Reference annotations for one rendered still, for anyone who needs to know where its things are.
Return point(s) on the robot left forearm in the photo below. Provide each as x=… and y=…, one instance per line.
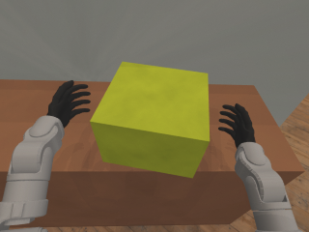
x=24, y=197

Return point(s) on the robot left hand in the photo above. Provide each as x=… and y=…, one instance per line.
x=62, y=105

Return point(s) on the robot right hand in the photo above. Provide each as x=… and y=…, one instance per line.
x=242, y=126

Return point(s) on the carton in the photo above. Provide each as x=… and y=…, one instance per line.
x=154, y=118

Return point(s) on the robot right forearm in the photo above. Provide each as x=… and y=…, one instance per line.
x=265, y=189

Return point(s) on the pedestal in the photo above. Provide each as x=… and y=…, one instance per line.
x=85, y=191

